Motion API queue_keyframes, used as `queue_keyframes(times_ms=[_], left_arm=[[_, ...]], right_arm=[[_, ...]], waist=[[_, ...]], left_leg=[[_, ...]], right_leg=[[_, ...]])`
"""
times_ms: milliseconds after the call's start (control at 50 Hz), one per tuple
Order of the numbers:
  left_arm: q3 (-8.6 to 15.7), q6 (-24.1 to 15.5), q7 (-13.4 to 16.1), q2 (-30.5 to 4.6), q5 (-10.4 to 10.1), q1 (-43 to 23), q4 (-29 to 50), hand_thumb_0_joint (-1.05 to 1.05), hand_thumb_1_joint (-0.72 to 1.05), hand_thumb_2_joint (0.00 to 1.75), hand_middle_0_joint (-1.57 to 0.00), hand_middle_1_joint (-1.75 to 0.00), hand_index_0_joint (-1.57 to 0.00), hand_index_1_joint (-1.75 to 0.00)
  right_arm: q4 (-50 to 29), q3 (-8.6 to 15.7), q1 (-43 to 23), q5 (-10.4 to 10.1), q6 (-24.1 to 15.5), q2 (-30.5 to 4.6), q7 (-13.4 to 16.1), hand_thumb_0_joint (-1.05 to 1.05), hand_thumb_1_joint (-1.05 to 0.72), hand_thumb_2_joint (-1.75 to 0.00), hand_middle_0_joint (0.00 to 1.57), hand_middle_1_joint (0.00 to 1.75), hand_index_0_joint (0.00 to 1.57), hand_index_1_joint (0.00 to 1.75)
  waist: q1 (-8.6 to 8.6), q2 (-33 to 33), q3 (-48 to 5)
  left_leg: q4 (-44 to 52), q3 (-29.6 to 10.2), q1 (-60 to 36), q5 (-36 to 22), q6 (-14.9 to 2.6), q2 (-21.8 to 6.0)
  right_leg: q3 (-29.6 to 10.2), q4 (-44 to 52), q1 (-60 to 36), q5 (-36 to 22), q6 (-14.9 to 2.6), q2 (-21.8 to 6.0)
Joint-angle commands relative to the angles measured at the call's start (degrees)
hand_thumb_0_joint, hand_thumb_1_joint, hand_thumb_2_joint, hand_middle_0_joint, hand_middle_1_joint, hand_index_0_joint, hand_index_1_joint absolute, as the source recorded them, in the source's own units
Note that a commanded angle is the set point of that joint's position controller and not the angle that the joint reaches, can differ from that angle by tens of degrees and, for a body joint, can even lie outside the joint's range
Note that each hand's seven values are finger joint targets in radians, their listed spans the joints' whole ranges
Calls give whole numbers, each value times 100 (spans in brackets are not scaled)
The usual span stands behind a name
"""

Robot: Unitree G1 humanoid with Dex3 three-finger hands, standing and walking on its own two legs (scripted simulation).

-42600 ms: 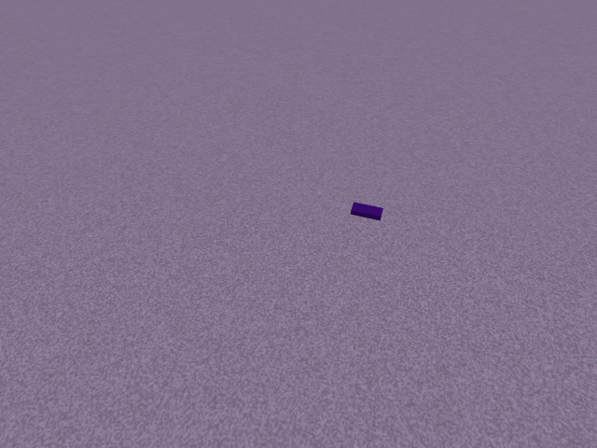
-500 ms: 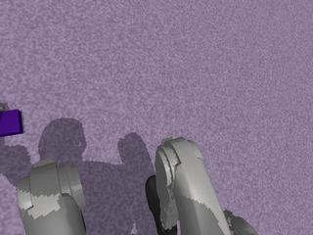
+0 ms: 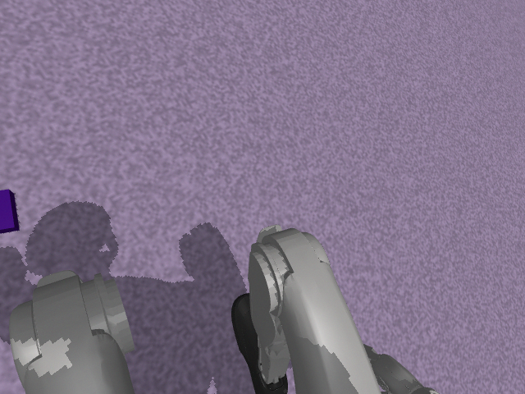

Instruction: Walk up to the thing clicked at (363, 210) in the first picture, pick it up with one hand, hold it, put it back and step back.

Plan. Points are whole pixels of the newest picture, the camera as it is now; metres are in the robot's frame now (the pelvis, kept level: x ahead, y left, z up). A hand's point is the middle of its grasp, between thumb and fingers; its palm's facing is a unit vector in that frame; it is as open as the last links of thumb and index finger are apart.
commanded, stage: rest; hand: left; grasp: from above
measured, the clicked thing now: out of the picture +0.41 +0.35 -0.27
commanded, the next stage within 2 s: open in 0.24 s
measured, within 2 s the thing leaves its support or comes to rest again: neither
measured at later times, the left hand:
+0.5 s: hand out of the picture +0.40 +0.35 -0.24, palm faces -0.45 -0.14 -0.88, open 9.0 cm
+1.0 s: hand out of the picture +0.40 +0.35 -0.24, palm faces -0.45 -0.14 -0.89, open 13.3 cm
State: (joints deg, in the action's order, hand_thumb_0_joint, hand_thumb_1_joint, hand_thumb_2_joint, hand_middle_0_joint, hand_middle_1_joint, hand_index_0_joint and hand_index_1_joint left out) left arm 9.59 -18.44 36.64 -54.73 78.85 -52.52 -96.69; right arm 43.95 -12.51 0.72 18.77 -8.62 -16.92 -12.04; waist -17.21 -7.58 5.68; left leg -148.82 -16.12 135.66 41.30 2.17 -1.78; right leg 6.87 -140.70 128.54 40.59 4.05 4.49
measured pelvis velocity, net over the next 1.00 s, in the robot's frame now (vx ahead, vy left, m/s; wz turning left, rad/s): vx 0.00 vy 0.01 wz -0.02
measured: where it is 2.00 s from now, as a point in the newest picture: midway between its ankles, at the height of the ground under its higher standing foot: outside the picture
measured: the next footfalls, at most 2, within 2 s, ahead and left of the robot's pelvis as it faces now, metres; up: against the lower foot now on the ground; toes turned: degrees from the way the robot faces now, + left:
none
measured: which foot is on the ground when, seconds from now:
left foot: down 0.00-1.00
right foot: down 0.00-1.00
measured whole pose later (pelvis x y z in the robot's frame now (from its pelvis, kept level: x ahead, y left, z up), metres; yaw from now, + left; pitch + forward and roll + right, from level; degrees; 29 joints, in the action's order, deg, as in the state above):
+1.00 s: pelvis +0.00 +0.01 +0.00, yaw -1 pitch +25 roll -14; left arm 7.8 -17.6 36.4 -57.1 76.2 -52.6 -97.3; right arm 41.7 -15.0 0.1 18.3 -12.5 -18.8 -14.5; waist -17.8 -8.4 8.0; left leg -149.4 -17.2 134.8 41.1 1.3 -1.7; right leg 7.9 -139.7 126.6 40.1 4.2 4.8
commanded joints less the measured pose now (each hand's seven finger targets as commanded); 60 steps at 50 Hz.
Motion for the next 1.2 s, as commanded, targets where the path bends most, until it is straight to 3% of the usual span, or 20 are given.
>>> queue_keyframes(times_ms=[0,80,160,220,280,320,360,420,460,480,540,600,620,660,720,880,900,960,1080,1180], left_arm=[[-43,40,270,-1373,-137,-1294,566,0,71,50,-107,-42,-108,-41],[140,37,283,-1693,-153,-1267,698,0,68,50,-106,-39,-106,-39],[-69,50,255,-1431,-197,-1194,564,0,66,50,-104,-41,-105,-40],[108,37,260,-1691,-229,-1179,588,0,66,50,-105,-39,-105,-38],[-129,42,227,-1469,-270,-1266,559,0,67,52,-106,-39,-106,-39],[-43,17,249,-1567,-304,-1201,517,0,64,50,-104,-38,-104,-38],[-229,13,209,-1409,-290,-1217,431,0,48,47,-88,-42,-88,-41],[-92,-12,243,-1638,-281,-1187,539,0,24,47,-66,-44,-67,-43],[-62,-28,251,-1659,-259,-1212,573,0,8,50,-58,-49,-59,-48],[-239,-20,241,-1409,-281,-1219,553,0,3,54,-55,-52,-55,-51],[-226,-50,268,-1433,-357,-1292,656,0,-6,61,-49,-56,-49,-56],[-153,-33,324,-1535,-249,-1225,593,0,-15,68,-41,-64,-41,-64],[-291,-9,317,-1411,-241,-1214,575,0,-18,71,-39,-65,-39,-66],[-136,3,378,-1511,-294,-1208,684,0,-22,75,-35,-69,-34,-69],[-275,55,353,-1399,-321,-1227,546,0,-30,81,-28,-76,-27,-76],[-67,79,263,-1655,-336,-1191,493,0,-45,93,-14,-89,-14,-90],[-255,73,218,-1428,-339,-1261,537,0,-47,95,-13,-91,-12,-92],[-76,38,163,-1695,-364,-1170,515,0,-52,99,-8,-96,-7,-97],[-126,-94,132,-1607,-358,-1201,609,0,-52,99,-6,-99,-6,-98],[-73,-144,183,-1764,-304,-1124,582,0,-52,100,-6,-98,-6,-98]], right_arm=[[-22,492,857,-18,-53,-1819,44,0,-90,-90,20,30,20,30],[-112,459,852,-42,-122,-1901,7,0,-90,-90,20,30,20,30],[-160,433,763,-27,-180,-1867,-35,0,-90,-90,20,30,20,30],[-149,423,839,-33,-203,-1946,-32,0,-91,-90,20,30,20,30],[-192,381,766,-44,-225,-1911,-50,0,-90,-90,20,30,20,30],[-186,392,790,-47,-212,-1954,-31,0,-91,-90,20,30,20,30],[-187,350,785,-59,-224,-1940,-45,0,-90,-90,20,30,20,30],[-212,356,726,-83,-238,-1985,-34,0,-89,-90,20,30,20,30],[-208,351,721,-63,-249,-1976,-48,0,-89,-90,20,30,20,30],[-202,330,726,-58,-261,-1950,-60,0,-89,-90,20,30,20,30],[-183,333,698,-76,-285,-1998,-77,0,-89,-90,20,30,20,30],[-183,337,726,-71,-283,-2004,-85,0,-89,-90,20,30,20,30],[-144,325,707,-54,-301,-1967,-103,0,-90,-90,20,30,20,30],[-182,339,702,-69,-300,-2021,-99,0,-89,-90,20,30,20,30],[-95,325,713,-68,-336,-1991,-129,0,-89,-90,20,30,20,30],[-183,331,750,-96,-361,-2028,-151,0,-89,-90,20,30,20,30],[-269,316,722,-70,-372,-2028,-158,0,-89,-90,20,30,20,30],[-211,303,753,-101,-354,-2026,-144,0,-89,-90,20,30,20,30],[-297,274,821,-63,-307,-2055,-131,0,-89,-90,20,30,20,30],[-250,217,727,-59,-278,-2006,-87,0,-89,-90,20,30,20,30]], waist=[[-138,2814,-3605],[-128,2808,-3618],[-152,2808,-3509],[-145,2747,-3518],[-178,2708,-3369],[-173,2589,-3436],[-230,2644,-3335],[-142,2681,-3414],[-156,2719,-3339],[-200,2799,-3265],[-216,2759,-3260],[-179,2894,-3394],[-195,2910,-3332],[-193,2817,-3486],[-219,2830,-3314],[-201,2895,-3264],[-271,2879,-3251],[-218,2852,-3267],[-297,2782,-3259],[-219,2740,-3280]], left_leg=[[1452,861,-2937,-1248,-229,-78],[1451,849,-2960,-1359,-236,-90],[1425,841,-2914,-1251,-229,-98],[1421,826,-2853,-1253,-250,-104],[1409,814,-2732,-1112,-255,-104],[1440,784,-2708,-1092,-262,-115],[1438,769,-2779,-1078,-247,-97],[1441,756,-2821,-1171,-239,-125],[1453,762,-2831,-1115,-230,-118],[1486,771,-2875,-1103,-214,-106],[1515,721,-2864,-1023,-213,-115],[1553,713,-3028,-1192,-182,-124],[1476,731,-2964,-1151,-193,-122],[1499,722,-3002,-1289,-207,-128],[1475,733,-2928,-1177,-204,-123],[1560,690,-2930,-1173,-191,-143],[1539,689,-2960,-1215,-192,-121],[1529,696,-2885,-1129,-209,-137],[1519,696,-2852,-1151,-225,-128],[1488,690,-2785,-1063,-223,-147]], right_leg=[[832,1138,-1683,-1610,-477,181],[842,1147,-1805,-1715,-465,182],[828,1137,-1751,-1622,-481,198],[821,1217,-1874,-1646,-463,208],[822,1219,-1752,-1495,-469,202],[813,1266,-1854,-1478,-472,223],[891,1198,-1714,-1465,-466,200],[861,1203,-1820,-1550,-468,223],[877,1197,-1782,-1481,-469,205],[889,1182,-1728,-1469,-477,202],[947,1226,-1687,-1400,-472,208],[938,1168,-1752,-1536,-485,207],[919,1155,-1720,-1522,-480,209],[921,1223,-1860,-1657,-468,236],[916,1207,-1738,-1560,-469,211],[920,1189,-1739,-1512,-488,204],[958,1170,-1702,-1575,-472,185],[904,1225,-1792,-1493,-477,204],[932,1253,-1854,-1543,-458,202],[911,1261,-1857,-1437,-468,223]])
